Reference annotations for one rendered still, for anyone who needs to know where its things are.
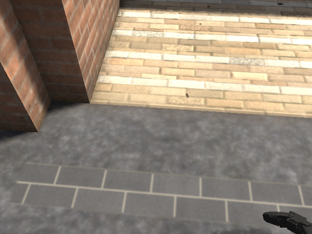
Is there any robot right hand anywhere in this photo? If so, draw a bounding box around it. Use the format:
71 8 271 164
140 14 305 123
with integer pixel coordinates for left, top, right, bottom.
262 211 312 234

